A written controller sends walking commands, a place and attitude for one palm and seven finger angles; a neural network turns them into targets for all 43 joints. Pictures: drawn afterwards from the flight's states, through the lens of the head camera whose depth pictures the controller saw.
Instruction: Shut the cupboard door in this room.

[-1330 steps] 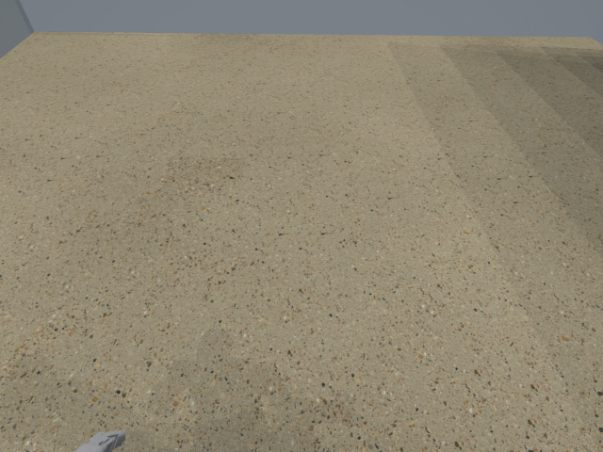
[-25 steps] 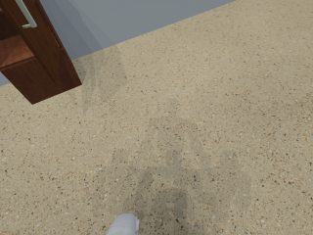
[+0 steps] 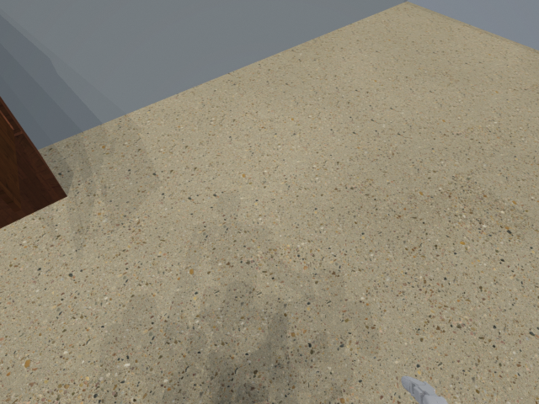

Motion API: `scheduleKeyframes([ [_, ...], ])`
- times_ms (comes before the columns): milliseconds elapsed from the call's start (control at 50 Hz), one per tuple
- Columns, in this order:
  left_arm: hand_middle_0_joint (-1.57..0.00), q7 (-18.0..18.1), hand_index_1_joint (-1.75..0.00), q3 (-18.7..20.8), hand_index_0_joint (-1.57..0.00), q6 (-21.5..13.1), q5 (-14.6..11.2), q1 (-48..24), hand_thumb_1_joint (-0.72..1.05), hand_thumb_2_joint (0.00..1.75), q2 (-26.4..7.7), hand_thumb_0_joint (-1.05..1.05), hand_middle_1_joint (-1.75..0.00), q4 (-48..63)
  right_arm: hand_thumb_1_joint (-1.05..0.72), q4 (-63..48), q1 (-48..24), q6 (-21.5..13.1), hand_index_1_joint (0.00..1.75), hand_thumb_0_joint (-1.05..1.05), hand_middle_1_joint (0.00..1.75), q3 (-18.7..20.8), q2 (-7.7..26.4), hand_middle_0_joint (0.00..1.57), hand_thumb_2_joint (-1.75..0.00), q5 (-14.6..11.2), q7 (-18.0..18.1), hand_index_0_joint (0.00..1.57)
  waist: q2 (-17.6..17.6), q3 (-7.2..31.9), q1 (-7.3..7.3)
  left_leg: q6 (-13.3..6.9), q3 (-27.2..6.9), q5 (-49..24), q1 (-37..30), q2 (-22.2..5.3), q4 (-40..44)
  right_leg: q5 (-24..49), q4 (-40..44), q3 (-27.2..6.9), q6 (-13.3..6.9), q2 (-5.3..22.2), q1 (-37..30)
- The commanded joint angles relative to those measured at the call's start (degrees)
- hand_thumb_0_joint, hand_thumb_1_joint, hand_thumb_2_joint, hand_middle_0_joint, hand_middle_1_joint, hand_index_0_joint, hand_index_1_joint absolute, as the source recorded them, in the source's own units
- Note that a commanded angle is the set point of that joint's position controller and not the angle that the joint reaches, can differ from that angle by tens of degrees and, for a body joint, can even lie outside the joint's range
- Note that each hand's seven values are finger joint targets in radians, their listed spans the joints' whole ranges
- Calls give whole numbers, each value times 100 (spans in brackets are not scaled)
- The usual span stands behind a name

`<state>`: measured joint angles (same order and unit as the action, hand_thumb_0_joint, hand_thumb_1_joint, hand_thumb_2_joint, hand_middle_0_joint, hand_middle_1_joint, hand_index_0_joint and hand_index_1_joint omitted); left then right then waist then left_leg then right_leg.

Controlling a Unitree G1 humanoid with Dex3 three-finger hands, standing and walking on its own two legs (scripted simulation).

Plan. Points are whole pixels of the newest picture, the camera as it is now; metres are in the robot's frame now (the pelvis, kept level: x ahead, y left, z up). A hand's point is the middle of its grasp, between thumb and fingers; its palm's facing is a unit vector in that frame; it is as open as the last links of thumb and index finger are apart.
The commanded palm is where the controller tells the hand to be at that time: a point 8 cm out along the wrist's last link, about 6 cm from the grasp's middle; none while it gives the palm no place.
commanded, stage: walk around to get in front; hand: left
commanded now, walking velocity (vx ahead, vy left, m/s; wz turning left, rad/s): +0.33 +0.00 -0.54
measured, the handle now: out of the picture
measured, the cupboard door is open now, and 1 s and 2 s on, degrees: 77 77 77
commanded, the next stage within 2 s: walk to a spot facing it in 1.88 s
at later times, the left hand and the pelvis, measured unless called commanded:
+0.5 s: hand (232, 279) +0.37 +0.13 -0.18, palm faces -0.39 -0.91 -0.15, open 7.3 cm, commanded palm none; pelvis +0.19 +0.01 -0.01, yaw -19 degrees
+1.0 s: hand (252, 238) +0.47 +0.10 -0.17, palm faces -0.33 -0.91 -0.24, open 7.3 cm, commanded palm none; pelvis +0.44 -0.09 -0.01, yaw -24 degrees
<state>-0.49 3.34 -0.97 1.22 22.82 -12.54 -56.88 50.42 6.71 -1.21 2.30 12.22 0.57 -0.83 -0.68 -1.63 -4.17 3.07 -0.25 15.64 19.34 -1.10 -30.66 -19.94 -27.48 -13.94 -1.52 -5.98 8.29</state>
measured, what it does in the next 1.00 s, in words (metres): walks ahead, turning right: right foot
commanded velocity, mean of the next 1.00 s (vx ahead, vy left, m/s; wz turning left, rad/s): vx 0.37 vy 0.00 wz -0.24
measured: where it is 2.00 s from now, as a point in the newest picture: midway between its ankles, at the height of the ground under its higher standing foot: (356, 250)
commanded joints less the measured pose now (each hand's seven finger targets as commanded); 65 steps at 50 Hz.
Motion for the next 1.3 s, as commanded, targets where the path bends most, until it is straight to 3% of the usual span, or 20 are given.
scheduleKeyframes([
  [0, -20, -3, -30, 194, -20, -164, -78, -527, 90, 90, -495, 0, -30, 703, -90, 24, 1791, -193, 30, 0, 30, 463, 1744, 20, -90, 79, 189, 20, 1850, 776, 1005, -847, -3051, 1695, -3088, -2864, 1828, -1444, -3339, 845, 48, 215, 3386],
  [20, -20, -45, -30, 242, -20, -167, -8, -695, 90, 90, -571, 0, -30, 757, -90, -76, 1526, -168, 30, 0, 30, 399, 1537, 20, -90, 96, 165, 20, 1222, 121, 897, -1012, -2921, 1849, -2301, -2793, 2015, -1168, -3780, 876, 75, 528, 3367],
  [80, -20, -179, -30, 282, -20, -39, 81, -689, 90, 90, -535, 0, -30, 488, -90, -21, 993, -276, 30, 0, 30, 158, 704, 20, -90, 74, 175, 20, 845, -520, 415, -369, -1352, 789, -1094, -1908, 2123, 72, -4332, 1119, 125, 974, 3090],
  [160, -20, -173, -30, 225, -20, 130, 67, -556, 90, 90, -160, 0, -30, 433, -90, 270, 1512, -405, 30, 0, 30, 83, 442, 20, -90, 39, 244, 20, 886, -358, 287, 204, 210, -2178, -1281, -1400, 1652, 909, -4742, 1297, 210, 860, 3150],
  [380, -20, -229, -30, 0, -20, 90, 35, -2272, 90, 90, 35, 0, -30, 915, -90, 989, 2653, -415, 30, 0, 30, 43, 296, 20, -90, 130, 320, 20, 732, -529, 696, -327, 974, -4935, -2738, -1523, 1362, 760, -2377, 2335, 1, 770, 3575],
  [460, -20, -128, -30, -12, -20, -62, 30, -1240, 90, 90, -195, 0, -30, 560, -90, 1065, 2566, -356, 30, 0, 30, 120, 703, 20, -90, 57, 311, 20, 1123, 354, 218, -303, 1344, -7615, -2971, -1587, -252, 449, -781, 2806, -374, 123, 1445],
  [480, -20, -89, -30, 57, -20, -120, 53, -666, 90, 90, -410, 0, -30, 363, -90, 1016, 2460, -340, 30, 0, 30, 129, 714, 20, -90, 21, 288, 20, 1115, 621, -67, -208, 1295, -7013, -2285, -1584, -1213, 768, -318, 2581, -534, 247, 244],
  [500, -20, -44, -30, 175, -20, -169, 85, 206, 90, 90, -839, 0, -30, 78, -90, 904, 2223, -339, 30, 0, 30, 102, 588, 20, -90, -63, 219, 20, 623, 1112, -520, -146, 1487, -4731, -627, -1364, -2737, 1645, -161, 1607, -909, 1141, -1752],
  [520, -20, 48, -30, 312, -20, -214, 20, 851, 90, 90, -1413, 0, -30, -126, -90, 718, 2183, -374, 30, 0, 30, 25, 114, 20, -90, -133, 200, 20, -616, 1786, -561, 65, 1324, 1392, 1370, -203, -4895, 3112, 16, -1469, -1788, 3071, -3165],
  [540, -20, 103, -30, 331, -20, -164, -121, 602, 90, 90, -1479, 0, -30, -100, -90, 530, 1740, -336, 30, 0, 30, 72, 279, 20, -90, -132, 224, 20, -206, 1636, -441, -134, 324, 1646, 1735, -238, -5546, 3154, 517, -1628, -1976, 3220, -2746],
  [600, -20, 118, -30, 129, -20, -215, -144, -623, 90, 90, -677, 0, -30, 33, -90, 693, 1538, -168, 30, 0, 30, 119, 56, 20, -90, 11, 159, 20, 445, -212, 269, -158, 1, 223, 1600, -856, -4871, 1890, 1116, -100, -528, 2421, -119],
  [680, -20, 117, -30, 45, -20, -384, -16, -771, 90, 90, -259, 0, -30, -15, -90, 820, 2003, 23, 30, 0, 30, 110, -276, 20, -90, 92, 126, 20, -168, -448, 694, -25, 223, -44, 1016, -859, -3799, 2048, 1407, 863, -739, 1825, 1017],
  [920, -20, 182, -30, 13, -20, -447, -31, 428, 90, 90, -431, 0, -30, -463, -90, 61, -591, -211, 30, 0, 30, -12, -26, 20, -90, 94, -78, 20, -657, -307, 34, -137, 985, -652, 1632, -255, -745, 5402, 815, 1127, -528, 1641, -1479],
  [980, -20, 216, -30, 12, -20, -464, -32, 335, 90, 90, -625, 0, -30, -531, -90, 387, 375, -277, 30, 0, 30, 76, 204, 20, -90, 128, 16, 20, -592, 395, 596, -419, 1193, -643, -48, 191, -28, 6837, -584, 1287, -367, 1679, -1469],
  [1000, -20, 210, -30, 19, -20, -480, -79, 151, 90, 90, -690, 0, -30, -480, -90, 661, 1252, -281, 30, 0, 30, 162, 456, 20, -90, 152, 51, 20, -478, 877, 1047, -615, 996, -1425, -1560, -20, 186, 6376, -1628, 1429, -176, 1605, -604],
  [1020, -20, 175, -30, -1, -20, -497, -156, 136, 90, 90, -518, 0, -30, -361, -90, 874, 2184, -303, 30, 0, 30, 308, 1009, 20, -90, 239, 99, 20, 390, 1562, 1392, -1170, -446, -2789, -3372, -1275, -96, 4109, -3126, 1743, 78, 1038, 1023],
  [1040, -20, 112, -30, -100, -20, -544, -225, 188, 90, 90, -207, 0, -30, -226, -90, 1075, 2770, -285, 30, 0, 30, 397, 1395, 20, -90, 193, 119, 20, 1380, 2053, 1389, -1974, -2218, -4260, -4403, -2767, 166, -1053, -5064, 1640, 80, 378, 2336],
  [1120, -20, 33, -30, 1, -20, -329, -36, -658, 90, 90, -104, 0, -30, -138, -90, 880, 1444, -351, 30, 0, 30, 162, 422, 20, -90, 104, 186, 20, 516, -105, 764, -1362, -922, -2140, -1621, -2118, 1310, -226, -5028, 1130, 101, 1213, 2806],
  [1200, -20, -57, -30, -9, -20, -53, 44, -297, 90, 90, 233, 0, -30, -128, -90, 849, 1072, -429, 30, 0, 30, 153, 322, 20, -90, 68, 182, 20, 737, -293, 269, -1080, 219, -1420, -585, -1565, 1784, 261, -3879, 1486, 272, 1403, 2358],
  [1280, -20, -134, -30, -3, -20, -31, 17, -886, 90, 90, 231, 0, -30, 150, -90, 818, 1039, -402, 30, 0, 30, 231, 395, 20, -90, 68, 136, 20, 1082, -567, 319, -947, 778, -1166, -311, -1261, 1959, 1027, -2054, 2018, 392, 1414, 1975],
])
